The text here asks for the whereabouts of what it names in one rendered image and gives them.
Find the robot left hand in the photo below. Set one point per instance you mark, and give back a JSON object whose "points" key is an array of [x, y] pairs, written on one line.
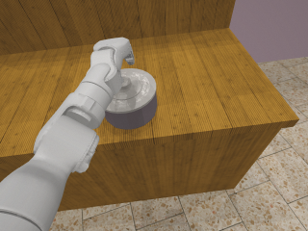
{"points": [[123, 45]]}

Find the lid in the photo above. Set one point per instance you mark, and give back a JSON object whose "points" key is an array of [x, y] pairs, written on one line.
{"points": [[142, 90]]}

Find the table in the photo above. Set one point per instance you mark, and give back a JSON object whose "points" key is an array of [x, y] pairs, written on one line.
{"points": [[217, 111]]}

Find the knob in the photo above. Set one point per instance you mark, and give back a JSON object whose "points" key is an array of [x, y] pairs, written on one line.
{"points": [[126, 84]]}

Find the left robot upper arm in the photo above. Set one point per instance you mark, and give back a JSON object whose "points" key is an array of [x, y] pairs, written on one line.
{"points": [[31, 195]]}

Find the robot left forearm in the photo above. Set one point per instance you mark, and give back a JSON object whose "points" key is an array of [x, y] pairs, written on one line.
{"points": [[96, 91]]}

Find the pot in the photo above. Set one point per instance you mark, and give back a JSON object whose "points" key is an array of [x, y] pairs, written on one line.
{"points": [[136, 119]]}

